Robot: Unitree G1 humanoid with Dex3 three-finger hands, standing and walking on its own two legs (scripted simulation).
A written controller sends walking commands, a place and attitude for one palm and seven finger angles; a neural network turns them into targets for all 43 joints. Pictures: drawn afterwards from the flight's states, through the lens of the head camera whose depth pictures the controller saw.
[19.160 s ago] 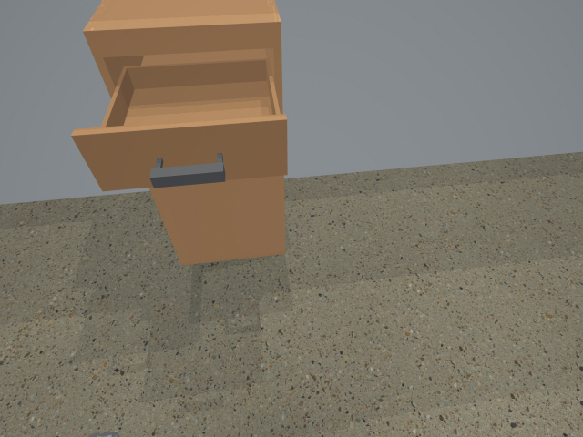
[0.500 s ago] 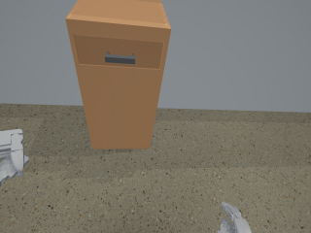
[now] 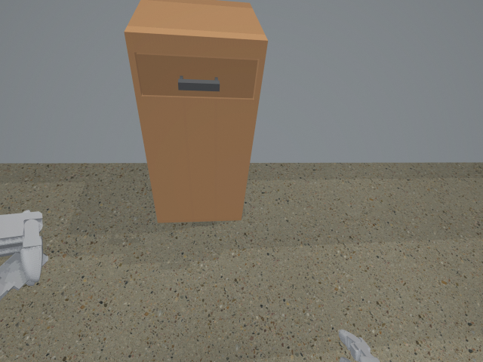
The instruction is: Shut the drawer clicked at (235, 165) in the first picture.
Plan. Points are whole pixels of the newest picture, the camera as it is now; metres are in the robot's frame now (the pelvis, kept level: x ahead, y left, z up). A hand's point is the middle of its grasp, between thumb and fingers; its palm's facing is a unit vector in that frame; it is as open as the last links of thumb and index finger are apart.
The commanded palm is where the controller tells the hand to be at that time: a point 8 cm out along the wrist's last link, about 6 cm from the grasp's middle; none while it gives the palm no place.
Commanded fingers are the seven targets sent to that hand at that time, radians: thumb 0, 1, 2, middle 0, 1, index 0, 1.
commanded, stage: stop stepping back and stand still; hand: left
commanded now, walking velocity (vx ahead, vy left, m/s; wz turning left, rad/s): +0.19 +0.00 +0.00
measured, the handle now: (199, 82) +0.94 +0.15 +0.02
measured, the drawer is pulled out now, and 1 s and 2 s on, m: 0.00 0.00 0.00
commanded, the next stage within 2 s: let the arm hang, fingers relaxed in 0.36 s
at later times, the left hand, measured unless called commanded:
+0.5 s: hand (53, 285) +0.18 +0.23 +0.14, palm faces +0.35 -0.77 -0.54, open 3.2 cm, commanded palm none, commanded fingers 0.00 0.90 0.90 -1.28 -1.47 -1.28 -1.47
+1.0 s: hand out of the picture -0.07 +0.19 -0.17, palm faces +0.09 -0.97 -0.23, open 4.9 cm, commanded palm none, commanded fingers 0.00 0.90 0.90 -0.28 -0.39 -0.28 -0.39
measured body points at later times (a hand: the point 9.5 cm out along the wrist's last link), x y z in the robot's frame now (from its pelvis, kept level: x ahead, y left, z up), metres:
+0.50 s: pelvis -0.01 -0.01 -0.01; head -0.01 -0.02 +0.44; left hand +0.15 +0.27 +0.17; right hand +0.16 -0.24 -0.10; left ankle +0.03 +0.13 -0.73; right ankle +0.01 -0.10 -0.74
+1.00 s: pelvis -0.01 +0.01 +0.00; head +0.02 +0.01 +0.45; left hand -0.08 +0.24 -0.15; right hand -0.01 -0.21 -0.16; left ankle +0.01 +0.13 -0.74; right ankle +0.01 -0.10 -0.74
